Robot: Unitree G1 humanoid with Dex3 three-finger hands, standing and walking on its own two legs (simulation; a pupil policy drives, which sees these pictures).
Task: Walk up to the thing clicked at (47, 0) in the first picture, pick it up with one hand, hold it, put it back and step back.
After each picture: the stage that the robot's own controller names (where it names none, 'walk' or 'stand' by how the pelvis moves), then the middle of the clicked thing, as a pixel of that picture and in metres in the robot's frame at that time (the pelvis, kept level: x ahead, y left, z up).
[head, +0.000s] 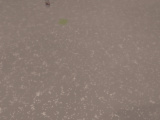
stand; (47, 3) +2.27 +0.50 -0.72
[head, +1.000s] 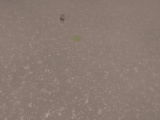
walk; (62, 18) +2.16 +0.22 -0.69
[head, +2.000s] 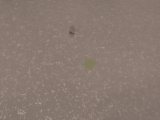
walk; (71, 31) +1.53 +0.03 -0.71
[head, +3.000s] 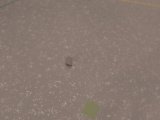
walk; (68, 62) +1.01 +0.08 -0.71
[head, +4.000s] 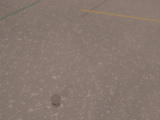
walk; (55, 101) +0.63 +0.17 -0.71
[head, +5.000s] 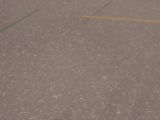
stand; out of the picture +0.43 +0.20 -0.70
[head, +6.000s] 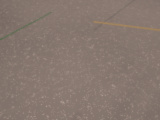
stand; out of the picture +0.39 +0.17 -0.72
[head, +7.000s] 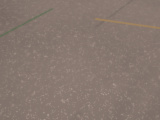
stand; out of the picture +0.38 +0.16 -0.72
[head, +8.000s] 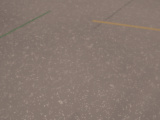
stand; out of the picture +0.38 +0.17 -0.73
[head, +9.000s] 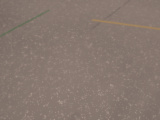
stand; out of the picture +0.37 +0.18 -0.73
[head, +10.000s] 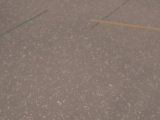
go down; out of the picture +0.37 +0.18 -0.73
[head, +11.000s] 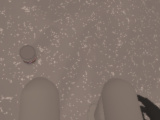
go down; (28, 55) +0.45 +0.21 -0.34
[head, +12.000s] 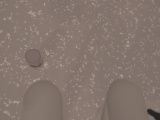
approach; (34, 59) +0.45 +0.21 -0.31
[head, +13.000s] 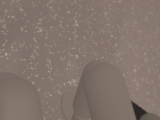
close in; out of the picture +0.44 +0.25 -0.22
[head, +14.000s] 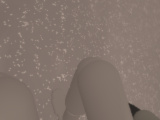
close; out of the picture +0.44 +0.27 -0.22
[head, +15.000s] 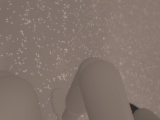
lift; out of the picture +0.42 +0.25 -0.23
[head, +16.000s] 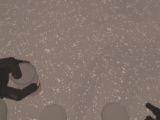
lift; (27, 81) +0.33 +0.18 -0.02
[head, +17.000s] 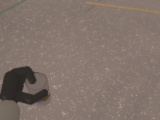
hold; (39, 90) +0.32 +0.15 +0.00
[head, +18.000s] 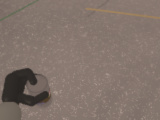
hold; (40, 92) +0.32 +0.16 -0.01
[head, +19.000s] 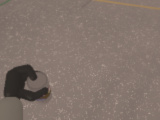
crouch; (40, 89) +0.34 +0.15 -0.04
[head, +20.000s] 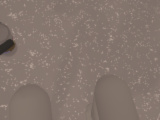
lower; (2, 41) +0.47 +0.21 -0.09
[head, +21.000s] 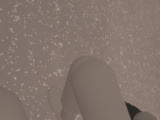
lower; out of the picture +0.45 +0.28 -0.23
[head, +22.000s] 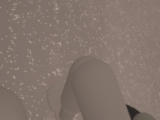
lower; out of the picture +0.45 +0.27 -0.23
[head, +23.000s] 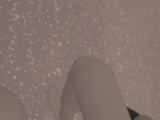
lower; out of the picture +0.45 +0.27 -0.23
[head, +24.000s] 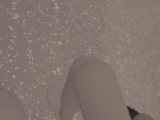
lower; out of the picture +0.45 +0.27 -0.23
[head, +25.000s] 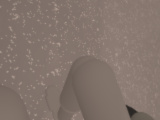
loosen; out of the picture +0.45 +0.26 -0.24
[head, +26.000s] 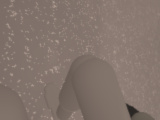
rise; out of the picture +0.44 +0.26 -0.24
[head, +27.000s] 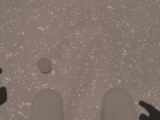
walk; (45, 66) +0.47 +0.18 -0.41
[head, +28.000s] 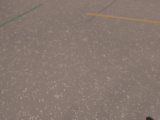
stand; out of the picture +0.40 +0.16 -0.66
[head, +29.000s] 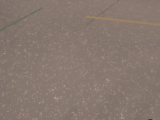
stand; out of the picture +0.41 +0.17 -0.67
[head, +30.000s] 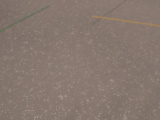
stand; out of the picture +0.41 +0.15 -0.70
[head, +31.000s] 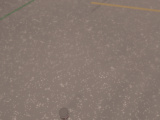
walk; (64, 114) +0.44 +0.14 -0.71
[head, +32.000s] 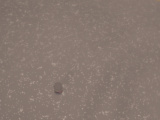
walk; (58, 89) +0.59 +0.13 -0.71
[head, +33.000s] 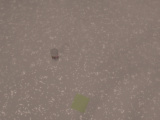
walk; (54, 55) +0.93 +0.27 -0.68
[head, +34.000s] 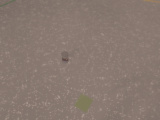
stand; (65, 57) +1.06 +0.17 -0.71
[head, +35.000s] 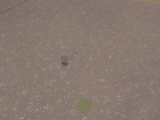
stand; (64, 61) +1.06 +0.18 -0.73
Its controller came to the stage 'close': yes
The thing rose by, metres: 0.71
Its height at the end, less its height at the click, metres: +0.00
